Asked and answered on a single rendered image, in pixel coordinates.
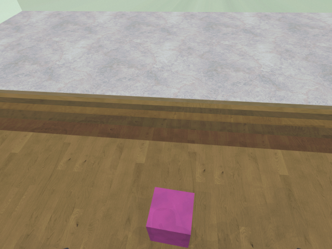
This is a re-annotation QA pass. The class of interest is carton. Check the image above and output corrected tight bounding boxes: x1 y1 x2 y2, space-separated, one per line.
146 187 195 248

